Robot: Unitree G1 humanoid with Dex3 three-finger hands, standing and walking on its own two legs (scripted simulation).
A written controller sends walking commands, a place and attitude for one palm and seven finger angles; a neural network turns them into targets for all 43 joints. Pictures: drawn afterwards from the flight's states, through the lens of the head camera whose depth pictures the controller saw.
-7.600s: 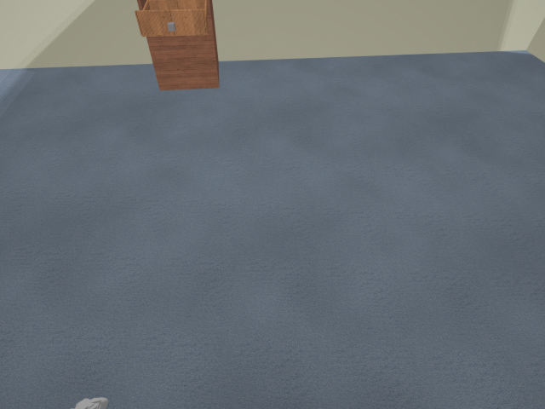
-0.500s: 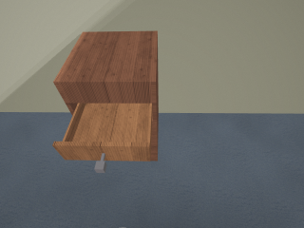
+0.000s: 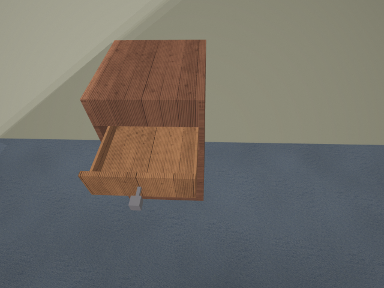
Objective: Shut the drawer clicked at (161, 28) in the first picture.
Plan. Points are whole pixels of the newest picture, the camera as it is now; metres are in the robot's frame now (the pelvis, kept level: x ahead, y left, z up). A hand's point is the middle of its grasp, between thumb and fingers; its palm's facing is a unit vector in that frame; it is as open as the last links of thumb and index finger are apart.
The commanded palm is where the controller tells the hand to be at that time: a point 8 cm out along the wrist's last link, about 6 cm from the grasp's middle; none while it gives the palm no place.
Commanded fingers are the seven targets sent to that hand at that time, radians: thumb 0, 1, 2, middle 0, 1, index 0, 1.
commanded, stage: come to a stop and stand still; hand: left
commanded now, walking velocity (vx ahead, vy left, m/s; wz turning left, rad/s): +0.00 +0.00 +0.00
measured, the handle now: (137, 197) +0.42 +0.22 -0.23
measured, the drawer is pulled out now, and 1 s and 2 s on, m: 0.23 0.23 0.23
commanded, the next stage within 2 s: look again from close up in 0.52 s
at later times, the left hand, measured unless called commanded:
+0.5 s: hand out of the picture -0.06 +0.22 -0.17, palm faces +0.05 -0.98 -0.19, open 7.4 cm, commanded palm none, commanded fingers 0.00 0.90 0.90 -0.20 -0.30 -0.20 -0.30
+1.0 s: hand out of the picture +0.00 +0.19 -0.17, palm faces +0.03 -0.98 -0.18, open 7.3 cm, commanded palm none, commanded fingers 0.00 0.90 0.90 -0.20 -0.30 -0.20 -0.30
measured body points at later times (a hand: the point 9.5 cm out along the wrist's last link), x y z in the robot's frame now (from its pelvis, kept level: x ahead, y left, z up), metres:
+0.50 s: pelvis -0.03 +0.05 +0.00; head -0.03 +0.06 +0.45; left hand -0.06 +0.28 -0.16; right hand +0.00 -0.19 -0.15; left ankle +0.00 +0.13 -0.73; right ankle +0.03 -0.11 -0.73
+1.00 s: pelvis +0.00 +0.03 +0.01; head +0.00 +0.03 +0.46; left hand +0.00 +0.24 -0.15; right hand +0.00 -0.19 -0.15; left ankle +0.00 +0.13 -0.73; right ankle +0.03 -0.11 -0.73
